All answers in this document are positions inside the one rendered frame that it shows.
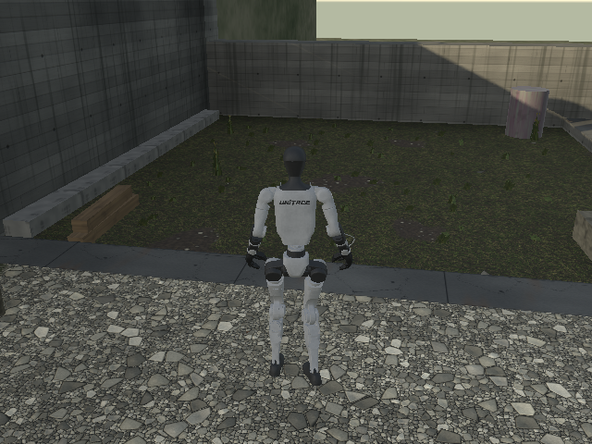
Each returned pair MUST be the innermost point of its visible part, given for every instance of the robot left forearm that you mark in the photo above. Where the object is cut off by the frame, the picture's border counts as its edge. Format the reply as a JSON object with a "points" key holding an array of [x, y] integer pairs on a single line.
{"points": [[254, 243]]}

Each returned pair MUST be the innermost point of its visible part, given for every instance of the robot left upper arm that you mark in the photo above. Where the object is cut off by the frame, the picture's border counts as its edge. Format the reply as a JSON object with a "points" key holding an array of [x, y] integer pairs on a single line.
{"points": [[261, 211]]}

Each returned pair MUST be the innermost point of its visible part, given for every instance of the robot left hand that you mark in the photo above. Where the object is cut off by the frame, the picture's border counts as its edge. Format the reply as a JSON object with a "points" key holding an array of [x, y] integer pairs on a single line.
{"points": [[251, 263]]}

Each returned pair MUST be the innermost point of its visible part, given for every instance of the robot right thigh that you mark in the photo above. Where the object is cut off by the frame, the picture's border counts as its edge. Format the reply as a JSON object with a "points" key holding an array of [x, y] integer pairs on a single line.
{"points": [[317, 273]]}

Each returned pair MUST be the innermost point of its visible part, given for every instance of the robot right forearm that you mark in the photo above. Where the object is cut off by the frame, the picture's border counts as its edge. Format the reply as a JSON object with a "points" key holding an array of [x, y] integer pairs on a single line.
{"points": [[341, 242]]}

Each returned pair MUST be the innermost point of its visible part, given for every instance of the robot right hand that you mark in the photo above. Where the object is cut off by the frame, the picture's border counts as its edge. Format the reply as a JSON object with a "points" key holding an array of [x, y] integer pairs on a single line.
{"points": [[339, 257]]}

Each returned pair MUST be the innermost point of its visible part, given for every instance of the robot right shin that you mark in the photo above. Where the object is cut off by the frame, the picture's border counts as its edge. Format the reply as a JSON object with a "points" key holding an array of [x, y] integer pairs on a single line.
{"points": [[312, 341]]}

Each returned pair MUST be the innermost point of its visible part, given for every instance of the robot right upper arm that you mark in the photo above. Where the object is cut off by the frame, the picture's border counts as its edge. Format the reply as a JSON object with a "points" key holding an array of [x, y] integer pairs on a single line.
{"points": [[324, 196]]}

